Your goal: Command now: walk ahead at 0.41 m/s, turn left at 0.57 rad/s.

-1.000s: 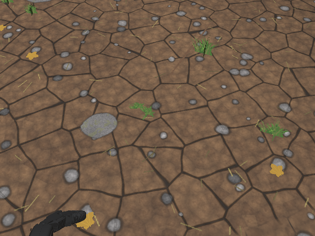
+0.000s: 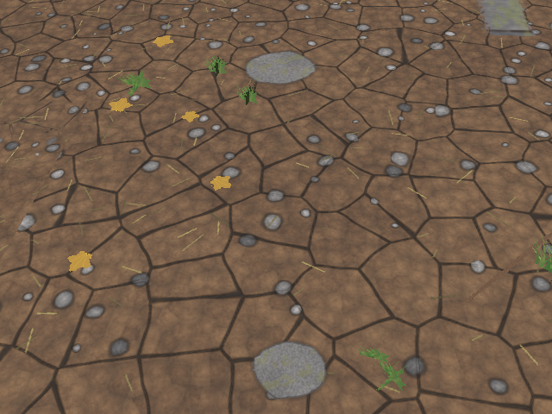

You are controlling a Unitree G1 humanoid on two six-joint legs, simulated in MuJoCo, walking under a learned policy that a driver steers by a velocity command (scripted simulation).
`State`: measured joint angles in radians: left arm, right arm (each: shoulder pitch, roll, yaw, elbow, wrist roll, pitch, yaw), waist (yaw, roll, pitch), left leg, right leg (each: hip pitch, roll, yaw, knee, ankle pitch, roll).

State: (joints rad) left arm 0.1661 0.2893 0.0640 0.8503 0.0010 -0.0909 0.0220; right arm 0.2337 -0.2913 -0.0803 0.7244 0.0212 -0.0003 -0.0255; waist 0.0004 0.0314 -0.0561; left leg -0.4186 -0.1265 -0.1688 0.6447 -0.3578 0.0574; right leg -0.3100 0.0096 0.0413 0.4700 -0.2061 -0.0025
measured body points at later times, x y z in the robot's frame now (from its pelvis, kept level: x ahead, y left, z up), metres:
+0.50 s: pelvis +0.21 +0.08 -0.02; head +0.25 +0.09 +0.42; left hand +0.10 +0.35 -0.15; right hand +0.50 -0.08 -0.09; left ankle +0.27 +0.19 -0.74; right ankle +0.05 -0.12 -0.67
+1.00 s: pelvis +0.49 +0.13 -0.02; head +0.53 +0.13 +0.42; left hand +0.64 +0.40 -0.11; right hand +0.57 -0.15 -0.15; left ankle +0.27 +0.20 -0.71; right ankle +0.63 +0.06 -0.74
